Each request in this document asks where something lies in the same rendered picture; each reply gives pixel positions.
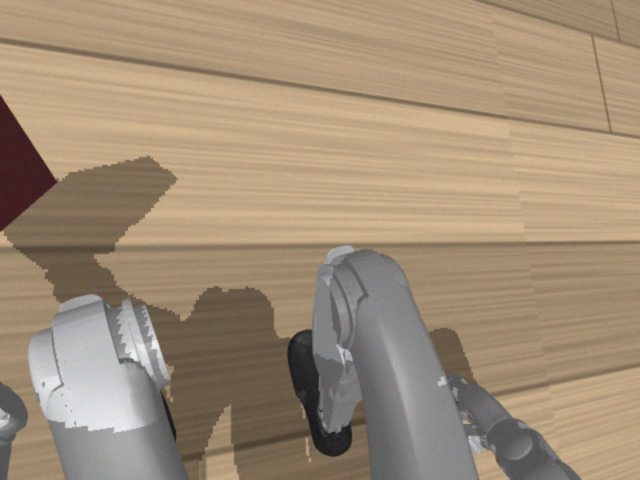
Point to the right robot foot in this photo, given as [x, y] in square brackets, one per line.
[305, 378]

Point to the right robot arm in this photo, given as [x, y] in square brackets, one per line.
[523, 454]

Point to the carton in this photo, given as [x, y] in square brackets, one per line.
[24, 176]

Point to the right robot hand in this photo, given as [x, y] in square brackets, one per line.
[478, 407]

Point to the left robot arm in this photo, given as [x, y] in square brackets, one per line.
[13, 418]

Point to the left robot foot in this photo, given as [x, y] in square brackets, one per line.
[169, 417]

